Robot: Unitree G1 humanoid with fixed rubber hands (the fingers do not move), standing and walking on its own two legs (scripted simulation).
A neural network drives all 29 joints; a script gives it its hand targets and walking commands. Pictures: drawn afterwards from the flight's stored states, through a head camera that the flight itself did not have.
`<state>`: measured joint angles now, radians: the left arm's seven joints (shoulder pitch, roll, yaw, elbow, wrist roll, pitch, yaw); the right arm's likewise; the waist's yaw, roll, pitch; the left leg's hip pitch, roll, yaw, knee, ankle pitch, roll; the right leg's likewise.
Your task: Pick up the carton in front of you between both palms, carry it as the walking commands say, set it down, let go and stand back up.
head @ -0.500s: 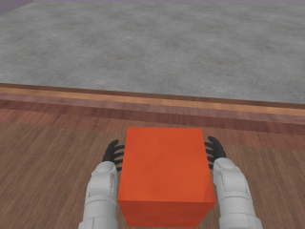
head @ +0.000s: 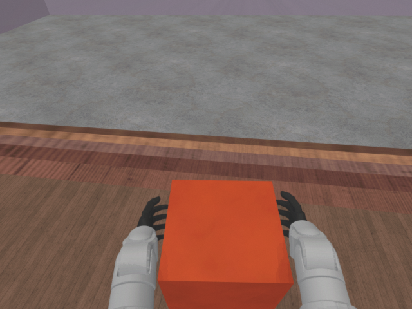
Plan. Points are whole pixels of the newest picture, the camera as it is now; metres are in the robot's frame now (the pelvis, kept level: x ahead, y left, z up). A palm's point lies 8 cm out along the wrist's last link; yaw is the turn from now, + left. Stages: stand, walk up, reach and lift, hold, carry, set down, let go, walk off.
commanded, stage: reach and lift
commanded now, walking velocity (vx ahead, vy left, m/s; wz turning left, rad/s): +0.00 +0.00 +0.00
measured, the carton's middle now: (220, 252) +0.28 +0.00 -0.04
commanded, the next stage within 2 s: hold in 0.02 s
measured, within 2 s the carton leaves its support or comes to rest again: neither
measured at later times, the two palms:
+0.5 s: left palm (144, 234) +0.27 +0.15 +0.05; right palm (301, 230) +0.28 -0.15 +0.05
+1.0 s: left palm (159, 191) +0.35 +0.13 +0.08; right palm (305, 186) +0.36 -0.17 +0.09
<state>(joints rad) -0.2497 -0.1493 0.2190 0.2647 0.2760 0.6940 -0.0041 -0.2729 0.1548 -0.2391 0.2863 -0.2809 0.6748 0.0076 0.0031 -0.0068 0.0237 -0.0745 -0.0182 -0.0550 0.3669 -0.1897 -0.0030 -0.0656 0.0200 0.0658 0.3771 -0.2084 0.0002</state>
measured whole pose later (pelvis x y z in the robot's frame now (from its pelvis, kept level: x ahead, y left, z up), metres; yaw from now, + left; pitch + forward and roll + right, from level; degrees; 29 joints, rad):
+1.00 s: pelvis +0.07 -0.01 +0.00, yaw +0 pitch +5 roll +2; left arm -0.21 -0.13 0.11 -0.11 0.14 1.06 0.09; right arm -0.25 0.08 -0.14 -0.08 -0.11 1.05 -0.06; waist 0.00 -0.02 -0.16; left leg -0.44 0.03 0.12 0.66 -0.37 0.00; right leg -0.16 -0.04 -0.04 0.34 -0.26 -0.02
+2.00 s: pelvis +0.67 -0.03 -0.04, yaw -2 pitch +3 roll +0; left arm -0.61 0.01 0.16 0.03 0.05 1.22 0.12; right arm -0.64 0.02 -0.19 0.06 -0.08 1.20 -0.11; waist -0.02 -0.03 -0.04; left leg -0.56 0.01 0.18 0.67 -0.14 0.11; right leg -0.16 -0.07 -0.14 0.87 -0.53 -0.01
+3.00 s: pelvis +1.31 -0.03 -0.21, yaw -2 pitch +3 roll +1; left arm -0.66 -0.02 0.25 0.19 0.09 1.21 0.12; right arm -0.70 -0.03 -0.16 0.27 0.01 1.16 -0.15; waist -0.13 0.00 0.02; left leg -0.39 -0.12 0.11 0.92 -0.59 0.15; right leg -0.76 -0.02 0.06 1.16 -0.13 -0.03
